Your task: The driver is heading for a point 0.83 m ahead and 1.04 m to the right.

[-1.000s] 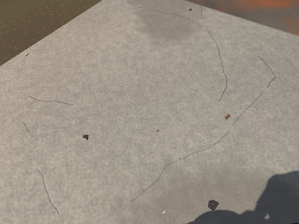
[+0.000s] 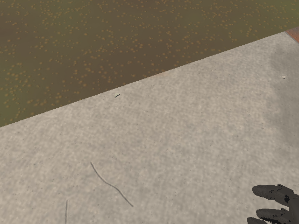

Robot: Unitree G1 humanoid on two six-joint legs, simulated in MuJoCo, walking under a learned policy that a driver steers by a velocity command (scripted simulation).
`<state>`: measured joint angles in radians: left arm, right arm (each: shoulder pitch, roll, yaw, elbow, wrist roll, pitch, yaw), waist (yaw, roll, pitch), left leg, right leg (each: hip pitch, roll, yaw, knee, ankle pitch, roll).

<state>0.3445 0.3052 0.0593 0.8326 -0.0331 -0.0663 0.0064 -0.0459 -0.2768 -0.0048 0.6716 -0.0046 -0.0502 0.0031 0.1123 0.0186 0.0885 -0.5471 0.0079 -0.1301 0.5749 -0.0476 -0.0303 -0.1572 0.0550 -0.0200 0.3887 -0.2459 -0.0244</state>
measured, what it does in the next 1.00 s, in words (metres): walks ahead, turning right: left foot, then right foot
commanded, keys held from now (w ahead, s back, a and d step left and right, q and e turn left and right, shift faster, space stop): e+shift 1.00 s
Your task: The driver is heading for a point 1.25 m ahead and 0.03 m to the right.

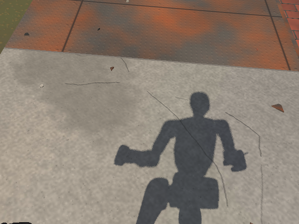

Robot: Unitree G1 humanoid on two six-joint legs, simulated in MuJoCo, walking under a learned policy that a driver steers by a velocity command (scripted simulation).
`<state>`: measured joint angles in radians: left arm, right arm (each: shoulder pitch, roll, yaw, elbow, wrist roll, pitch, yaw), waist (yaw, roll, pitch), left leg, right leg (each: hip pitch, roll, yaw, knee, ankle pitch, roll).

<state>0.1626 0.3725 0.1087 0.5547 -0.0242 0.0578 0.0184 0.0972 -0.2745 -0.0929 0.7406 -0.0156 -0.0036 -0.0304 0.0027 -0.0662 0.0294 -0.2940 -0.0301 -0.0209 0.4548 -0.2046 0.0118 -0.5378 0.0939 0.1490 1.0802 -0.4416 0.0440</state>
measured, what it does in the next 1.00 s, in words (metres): walks ahead: right foot, then left foot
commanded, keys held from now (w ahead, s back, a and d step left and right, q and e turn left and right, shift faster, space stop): e+shift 0.36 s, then q+shift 0.20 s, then w+q+shift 0.44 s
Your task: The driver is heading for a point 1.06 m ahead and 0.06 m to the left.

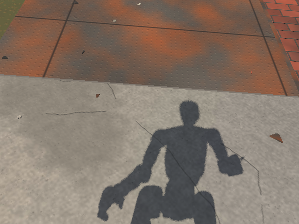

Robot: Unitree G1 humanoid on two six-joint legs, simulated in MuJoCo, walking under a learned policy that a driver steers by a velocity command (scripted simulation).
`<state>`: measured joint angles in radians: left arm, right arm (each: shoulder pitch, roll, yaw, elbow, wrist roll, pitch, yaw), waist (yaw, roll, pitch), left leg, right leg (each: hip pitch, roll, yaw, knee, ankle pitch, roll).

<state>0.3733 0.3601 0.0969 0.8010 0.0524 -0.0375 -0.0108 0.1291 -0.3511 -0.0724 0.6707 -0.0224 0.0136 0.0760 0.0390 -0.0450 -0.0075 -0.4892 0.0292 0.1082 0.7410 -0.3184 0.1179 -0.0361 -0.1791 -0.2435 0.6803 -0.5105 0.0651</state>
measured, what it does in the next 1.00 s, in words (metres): walks ahead: right foot, then left foot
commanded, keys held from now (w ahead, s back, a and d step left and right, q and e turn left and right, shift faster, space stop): w+q+shift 0.08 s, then q+shift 0.28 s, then e+shift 0.64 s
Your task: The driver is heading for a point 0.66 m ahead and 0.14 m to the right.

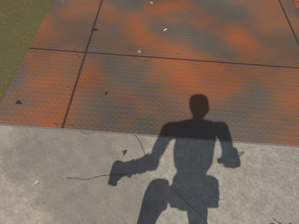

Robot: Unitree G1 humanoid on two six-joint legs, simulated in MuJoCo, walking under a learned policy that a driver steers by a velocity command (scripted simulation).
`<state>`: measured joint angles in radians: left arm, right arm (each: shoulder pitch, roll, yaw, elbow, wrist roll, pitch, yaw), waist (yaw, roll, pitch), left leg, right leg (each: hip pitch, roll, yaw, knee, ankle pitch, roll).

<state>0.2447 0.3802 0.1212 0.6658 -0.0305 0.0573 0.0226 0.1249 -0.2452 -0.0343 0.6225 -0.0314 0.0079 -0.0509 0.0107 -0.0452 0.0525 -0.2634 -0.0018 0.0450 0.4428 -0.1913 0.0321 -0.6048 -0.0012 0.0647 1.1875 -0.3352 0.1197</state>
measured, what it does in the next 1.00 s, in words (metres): walks ahead, turning right: right foot, then left foot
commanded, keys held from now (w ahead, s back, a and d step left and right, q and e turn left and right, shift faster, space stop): e+shift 0.46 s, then w+e+shift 0.06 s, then w+q+shift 0.02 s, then q+shift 0.46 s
